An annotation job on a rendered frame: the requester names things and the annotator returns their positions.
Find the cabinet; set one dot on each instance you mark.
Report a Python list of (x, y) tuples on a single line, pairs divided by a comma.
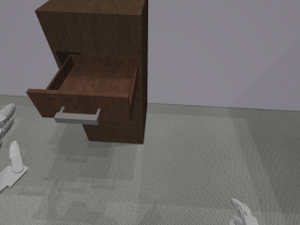
[(102, 28)]

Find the handle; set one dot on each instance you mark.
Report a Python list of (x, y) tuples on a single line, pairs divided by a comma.
[(77, 118)]

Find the robot right hand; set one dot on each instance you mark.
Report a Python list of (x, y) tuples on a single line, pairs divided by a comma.
[(245, 214)]

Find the drawer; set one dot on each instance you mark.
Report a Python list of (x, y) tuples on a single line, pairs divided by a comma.
[(86, 83)]

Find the robot left hand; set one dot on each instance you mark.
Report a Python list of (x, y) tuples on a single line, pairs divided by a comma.
[(11, 174)]

